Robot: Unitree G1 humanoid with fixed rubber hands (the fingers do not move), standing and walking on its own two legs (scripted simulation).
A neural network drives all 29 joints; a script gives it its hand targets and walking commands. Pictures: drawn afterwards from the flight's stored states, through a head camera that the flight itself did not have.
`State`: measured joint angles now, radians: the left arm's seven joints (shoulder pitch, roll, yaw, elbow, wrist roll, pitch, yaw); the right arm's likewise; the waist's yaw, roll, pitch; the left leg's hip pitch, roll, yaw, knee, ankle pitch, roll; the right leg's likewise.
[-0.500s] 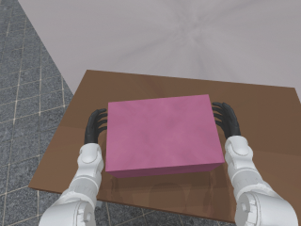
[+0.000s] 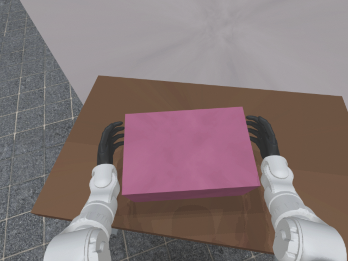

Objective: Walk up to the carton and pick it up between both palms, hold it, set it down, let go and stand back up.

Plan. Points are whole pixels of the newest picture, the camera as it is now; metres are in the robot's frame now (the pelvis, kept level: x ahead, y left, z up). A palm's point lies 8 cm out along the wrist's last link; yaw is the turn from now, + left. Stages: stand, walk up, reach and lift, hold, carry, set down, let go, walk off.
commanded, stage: set down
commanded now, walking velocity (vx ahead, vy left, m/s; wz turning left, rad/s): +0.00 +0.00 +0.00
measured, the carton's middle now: (186, 156) +0.39 +0.01 -0.06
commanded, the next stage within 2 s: none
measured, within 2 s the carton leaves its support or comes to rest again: rests again in 0.26 s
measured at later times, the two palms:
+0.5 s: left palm (108, 155) +0.36 +0.20 -0.02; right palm (265, 146) +0.40 -0.19 -0.01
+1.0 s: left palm (103, 167) +0.34 +0.22 -0.04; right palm (264, 148) +0.41 -0.19 -0.03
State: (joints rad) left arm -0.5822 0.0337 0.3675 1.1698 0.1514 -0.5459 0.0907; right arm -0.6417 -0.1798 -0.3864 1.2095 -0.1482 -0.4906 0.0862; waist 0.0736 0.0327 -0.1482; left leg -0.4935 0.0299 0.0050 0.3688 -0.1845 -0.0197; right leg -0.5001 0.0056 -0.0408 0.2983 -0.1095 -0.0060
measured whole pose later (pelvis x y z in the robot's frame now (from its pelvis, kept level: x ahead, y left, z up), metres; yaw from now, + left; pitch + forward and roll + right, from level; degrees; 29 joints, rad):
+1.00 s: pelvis -0.01 -0.01 -0.03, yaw +0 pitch +27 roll +0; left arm -0.66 0.15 0.08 1.41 -0.16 -0.59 0.11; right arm -0.78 -0.30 0.12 1.48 0.29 -0.57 0.07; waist 0.12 0.02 -0.29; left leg -0.83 0.04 0.00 0.66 -0.25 -0.04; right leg -0.83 0.01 -0.04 0.58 -0.22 -0.02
